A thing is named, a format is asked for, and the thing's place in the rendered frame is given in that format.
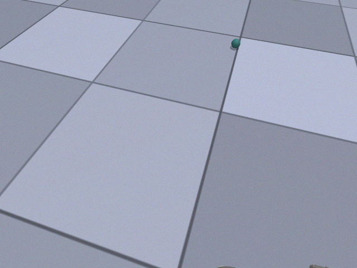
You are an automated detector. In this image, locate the ball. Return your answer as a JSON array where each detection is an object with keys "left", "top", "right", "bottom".
[{"left": 231, "top": 39, "right": 240, "bottom": 48}]

